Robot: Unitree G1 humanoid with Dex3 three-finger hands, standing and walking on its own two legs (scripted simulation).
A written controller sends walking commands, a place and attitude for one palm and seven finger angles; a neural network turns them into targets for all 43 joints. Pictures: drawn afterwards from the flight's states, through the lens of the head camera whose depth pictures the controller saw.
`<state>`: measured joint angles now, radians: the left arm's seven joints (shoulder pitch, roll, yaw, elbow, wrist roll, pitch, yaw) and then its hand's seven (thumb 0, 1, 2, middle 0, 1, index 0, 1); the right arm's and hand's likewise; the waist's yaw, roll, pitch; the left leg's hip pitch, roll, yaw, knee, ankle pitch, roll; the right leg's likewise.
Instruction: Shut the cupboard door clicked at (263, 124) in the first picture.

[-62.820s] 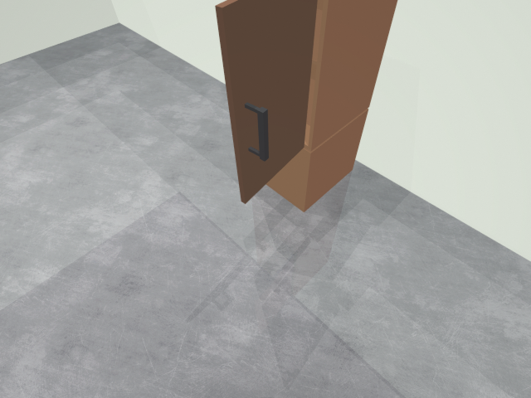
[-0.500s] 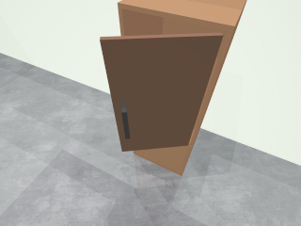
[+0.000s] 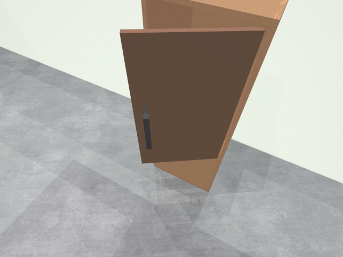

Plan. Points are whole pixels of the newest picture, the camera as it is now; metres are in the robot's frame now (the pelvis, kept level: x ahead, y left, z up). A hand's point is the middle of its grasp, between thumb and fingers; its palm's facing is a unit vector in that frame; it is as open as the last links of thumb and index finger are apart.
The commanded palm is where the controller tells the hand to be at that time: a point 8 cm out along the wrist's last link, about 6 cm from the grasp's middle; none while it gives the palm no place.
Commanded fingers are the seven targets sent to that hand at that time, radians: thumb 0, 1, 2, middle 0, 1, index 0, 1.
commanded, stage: look again from close up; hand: left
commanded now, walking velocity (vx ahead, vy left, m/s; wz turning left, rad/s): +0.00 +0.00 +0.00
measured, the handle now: (147, 128) +0.51 +0.10 -0.07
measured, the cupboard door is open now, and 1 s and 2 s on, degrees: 33 33 33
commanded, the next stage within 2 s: shuffle to correct the standing spot in 0.42 s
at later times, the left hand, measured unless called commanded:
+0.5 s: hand out of the picture +0.05 +0.19 -0.18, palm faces -0.02 -0.98 -0.22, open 7.3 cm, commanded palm none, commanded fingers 0.00 0.90 0.90 -0.20 -0.30 -0.20 -0.30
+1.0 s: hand out of the picture +0.02 +0.13 -0.18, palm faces +0.08 -0.98 -0.19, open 7.3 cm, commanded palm none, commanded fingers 0.00 0.90 0.90 -0.20 -0.30 -0.20 -0.30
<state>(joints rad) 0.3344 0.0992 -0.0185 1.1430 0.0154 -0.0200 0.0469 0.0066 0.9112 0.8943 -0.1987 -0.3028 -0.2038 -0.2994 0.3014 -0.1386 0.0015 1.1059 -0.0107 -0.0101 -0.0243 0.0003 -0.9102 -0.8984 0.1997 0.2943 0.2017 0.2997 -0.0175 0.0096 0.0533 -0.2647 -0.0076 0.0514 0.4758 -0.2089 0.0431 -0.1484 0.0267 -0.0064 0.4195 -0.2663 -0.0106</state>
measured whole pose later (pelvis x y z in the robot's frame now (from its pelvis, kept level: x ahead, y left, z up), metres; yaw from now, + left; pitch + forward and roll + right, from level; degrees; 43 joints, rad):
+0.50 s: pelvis +0.02 +0.01 +0.00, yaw -1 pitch +0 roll +0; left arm 0.25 0.20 -0.01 1.06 0.01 -0.02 0.04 0.01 0.91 0.89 -0.20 -0.30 -0.20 -0.30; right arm 0.22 -0.19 0.01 1.07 -0.01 -0.03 -0.02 0.00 -0.91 -0.90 0.20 0.29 0.20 0.30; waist 0.00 -0.02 0.02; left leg -0.23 -0.03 0.08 0.48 -0.25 0.06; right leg -0.15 0.00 0.02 0.48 -0.33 0.00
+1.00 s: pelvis +0.06 -0.04 -0.01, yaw +4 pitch +2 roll +0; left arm 0.35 0.17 0.02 1.05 0.03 0.00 0.03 0.01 0.91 0.89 -0.20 -0.30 -0.20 -0.30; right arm 0.28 -0.15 -0.03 1.10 -0.02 0.02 -0.03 0.00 -0.91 -0.90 0.20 0.29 0.20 0.30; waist 0.00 -0.02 0.02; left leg -0.41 0.03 0.05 0.91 -0.48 0.03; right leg -0.16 0.03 -0.14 0.50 -0.37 -0.08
